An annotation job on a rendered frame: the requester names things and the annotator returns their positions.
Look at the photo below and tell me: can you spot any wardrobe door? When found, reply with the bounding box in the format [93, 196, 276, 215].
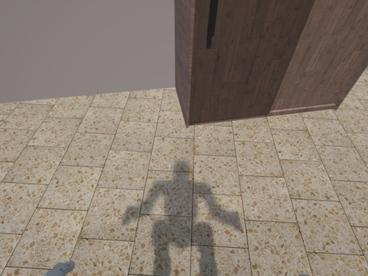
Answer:
[189, 0, 315, 123]
[271, 0, 368, 110]

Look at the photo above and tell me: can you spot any left robot hand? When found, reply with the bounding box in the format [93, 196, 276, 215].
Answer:
[44, 262, 75, 276]

